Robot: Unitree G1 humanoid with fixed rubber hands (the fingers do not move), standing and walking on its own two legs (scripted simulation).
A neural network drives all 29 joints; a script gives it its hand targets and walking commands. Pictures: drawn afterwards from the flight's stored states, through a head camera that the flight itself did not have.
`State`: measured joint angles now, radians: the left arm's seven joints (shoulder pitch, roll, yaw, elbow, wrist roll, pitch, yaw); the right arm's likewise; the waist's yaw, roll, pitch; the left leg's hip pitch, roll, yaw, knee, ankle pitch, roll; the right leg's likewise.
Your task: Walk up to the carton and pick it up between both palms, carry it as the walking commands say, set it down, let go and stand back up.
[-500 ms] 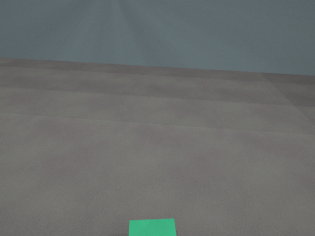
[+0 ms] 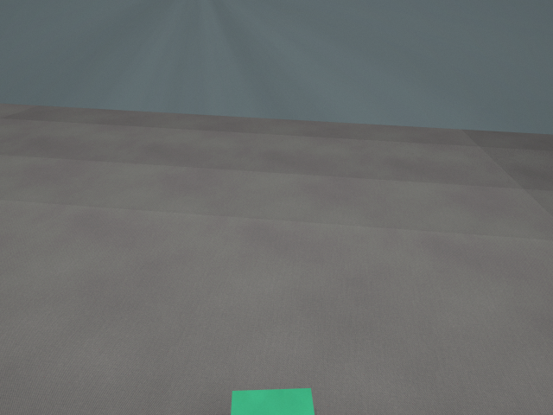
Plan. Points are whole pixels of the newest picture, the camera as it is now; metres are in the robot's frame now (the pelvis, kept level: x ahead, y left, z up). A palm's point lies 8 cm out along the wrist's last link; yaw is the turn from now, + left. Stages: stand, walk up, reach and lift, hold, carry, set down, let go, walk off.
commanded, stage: stand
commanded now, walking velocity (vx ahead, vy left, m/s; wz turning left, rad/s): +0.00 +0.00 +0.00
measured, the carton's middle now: out of the picture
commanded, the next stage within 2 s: none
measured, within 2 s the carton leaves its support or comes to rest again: neither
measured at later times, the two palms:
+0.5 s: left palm out of the picture -0.08 +0.22 -0.16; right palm out of the picture -0.09 -0.18 -0.15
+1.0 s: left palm out of the picture -0.13 +0.20 -0.15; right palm out of the picture -0.13 -0.17 -0.14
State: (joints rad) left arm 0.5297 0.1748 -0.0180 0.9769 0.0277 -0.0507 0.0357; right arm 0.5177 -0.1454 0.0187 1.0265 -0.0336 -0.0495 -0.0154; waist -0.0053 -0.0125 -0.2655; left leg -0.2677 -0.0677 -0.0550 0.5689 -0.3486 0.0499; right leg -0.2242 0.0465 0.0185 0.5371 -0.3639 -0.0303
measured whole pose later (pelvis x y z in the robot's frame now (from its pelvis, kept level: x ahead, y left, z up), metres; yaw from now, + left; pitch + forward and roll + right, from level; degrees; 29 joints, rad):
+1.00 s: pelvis -0.06 +0.02 +0.01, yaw +0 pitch -2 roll +0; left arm 0.42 0.09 -0.03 1.21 0.01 0.00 0.05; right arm 0.46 -0.08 0.04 1.17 -0.01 -0.02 -0.05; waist 0.00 -0.03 -0.09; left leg -0.23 -0.09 -0.04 0.49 -0.23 0.07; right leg -0.20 0.01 0.03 0.49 -0.26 0.01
